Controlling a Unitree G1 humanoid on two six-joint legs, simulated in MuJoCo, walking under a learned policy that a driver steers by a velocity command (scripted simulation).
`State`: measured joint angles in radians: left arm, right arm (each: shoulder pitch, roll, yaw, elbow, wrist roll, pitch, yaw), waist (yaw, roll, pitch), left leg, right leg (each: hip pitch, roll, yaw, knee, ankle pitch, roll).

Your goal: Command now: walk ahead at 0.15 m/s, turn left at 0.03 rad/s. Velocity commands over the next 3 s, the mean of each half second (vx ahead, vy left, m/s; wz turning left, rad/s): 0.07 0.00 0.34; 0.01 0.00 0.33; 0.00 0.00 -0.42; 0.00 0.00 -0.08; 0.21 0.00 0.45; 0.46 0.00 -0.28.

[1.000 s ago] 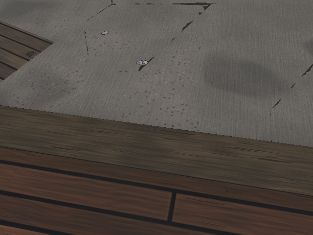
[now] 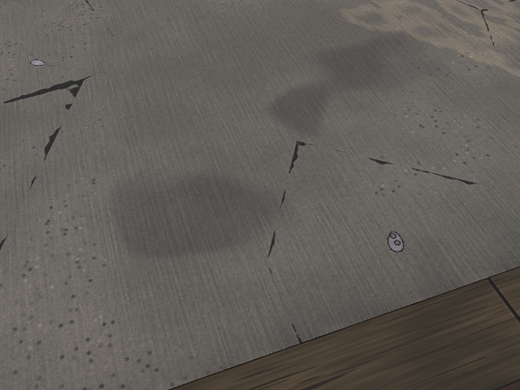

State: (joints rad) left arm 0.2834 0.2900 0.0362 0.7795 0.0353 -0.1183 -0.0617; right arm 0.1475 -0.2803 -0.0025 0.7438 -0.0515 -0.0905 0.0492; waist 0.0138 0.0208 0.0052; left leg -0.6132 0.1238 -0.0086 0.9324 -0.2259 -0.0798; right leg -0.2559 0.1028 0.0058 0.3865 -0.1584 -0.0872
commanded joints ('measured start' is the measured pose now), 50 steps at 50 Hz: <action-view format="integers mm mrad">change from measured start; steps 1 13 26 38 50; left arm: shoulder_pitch -165 -80 -15 -99 41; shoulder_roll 145 170 109 163 171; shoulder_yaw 28 75 40 45 67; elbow -126 -149 -119 -166 -114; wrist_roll -1 -11 36 8 -35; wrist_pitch -30 30 84 18 44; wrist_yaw -12 67 75 80 -29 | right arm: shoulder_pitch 176 -4 7 59 -19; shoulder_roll -48 -142 -198 -169 -162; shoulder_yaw -8 -42 -89 -79 -82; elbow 44 -16 -69 -74 -74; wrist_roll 14 11 25 -25 58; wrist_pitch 19 -13 -17 26 47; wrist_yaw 38 -27 -33 -41 -54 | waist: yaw -91 17 16 -59 13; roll -44 -61 64 -66 -116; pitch -76 -58 -95 -26 -71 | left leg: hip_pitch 339 184 392 25 317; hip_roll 0 -71 23 -139 -91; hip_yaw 8 -4 -283 -126 28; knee -158 -359 -725 38 -519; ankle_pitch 191 199 454 -212 109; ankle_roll -26 181 351 28 30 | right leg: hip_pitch -196 183 -40 152 237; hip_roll -245 -348 -102 -460 -346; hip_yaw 48 107 0 309 303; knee -56 -17 434 -275 24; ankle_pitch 631 217 -358 105 462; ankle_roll -95 -173 167 -264 -176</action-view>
